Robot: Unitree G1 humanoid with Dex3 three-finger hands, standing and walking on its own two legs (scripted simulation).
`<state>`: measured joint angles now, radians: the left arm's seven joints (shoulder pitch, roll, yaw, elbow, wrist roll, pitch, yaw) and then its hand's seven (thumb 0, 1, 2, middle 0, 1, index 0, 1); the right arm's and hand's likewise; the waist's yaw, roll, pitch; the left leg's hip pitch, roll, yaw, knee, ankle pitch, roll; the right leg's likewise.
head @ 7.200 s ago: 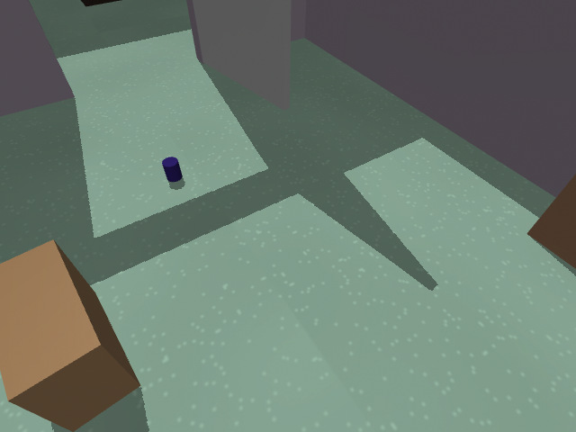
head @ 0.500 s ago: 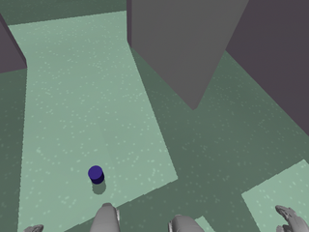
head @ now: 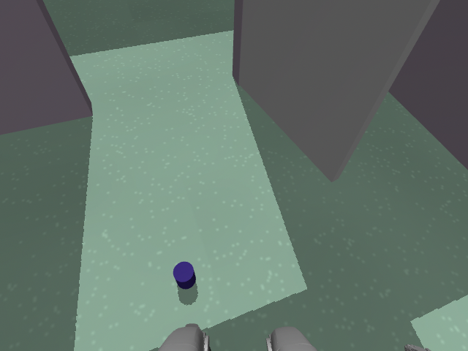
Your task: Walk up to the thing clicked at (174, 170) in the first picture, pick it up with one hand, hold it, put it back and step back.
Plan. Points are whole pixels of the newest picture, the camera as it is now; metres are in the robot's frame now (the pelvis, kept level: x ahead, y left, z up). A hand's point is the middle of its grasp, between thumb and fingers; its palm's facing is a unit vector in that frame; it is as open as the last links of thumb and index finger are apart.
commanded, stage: walk up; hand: left
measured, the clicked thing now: (184, 275) +0.43 +0.18 -0.69
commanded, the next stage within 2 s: none
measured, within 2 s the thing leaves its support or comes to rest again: neither
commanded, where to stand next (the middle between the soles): +0.04 -0.06 m, yaw +2 degrees
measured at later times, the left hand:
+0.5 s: hand out of the picture -0.01 +0.22 -0.16, palm faces -0.10 -0.93 -0.35, open 7.4 cm
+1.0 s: hand out of the picture +0.03 +0.22 -0.12, palm faces +0.02 -0.92 -0.40, open 7.4 cm
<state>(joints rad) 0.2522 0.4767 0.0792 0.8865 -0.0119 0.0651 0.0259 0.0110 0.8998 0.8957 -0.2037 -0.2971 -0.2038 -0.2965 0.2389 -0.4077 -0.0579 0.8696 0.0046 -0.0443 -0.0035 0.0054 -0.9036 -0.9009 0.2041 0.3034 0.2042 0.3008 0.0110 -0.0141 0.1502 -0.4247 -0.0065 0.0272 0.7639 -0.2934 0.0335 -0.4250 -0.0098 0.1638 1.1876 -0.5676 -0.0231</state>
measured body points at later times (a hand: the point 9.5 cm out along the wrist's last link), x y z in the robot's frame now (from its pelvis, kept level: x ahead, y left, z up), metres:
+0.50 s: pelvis -0.10 -0.05 -0.01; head -0.06 -0.04 +0.43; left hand -0.01 +0.27 -0.14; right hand -0.06 -0.41 -0.10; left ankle +0.03 +0.09 -0.67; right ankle -0.12 -0.20 -0.71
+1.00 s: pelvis -0.08 -0.06 +0.01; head -0.06 -0.05 +0.46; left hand +0.03 +0.27 -0.10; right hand -0.04 -0.38 -0.10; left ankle -0.06 +0.06 -0.71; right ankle +0.00 -0.20 -0.71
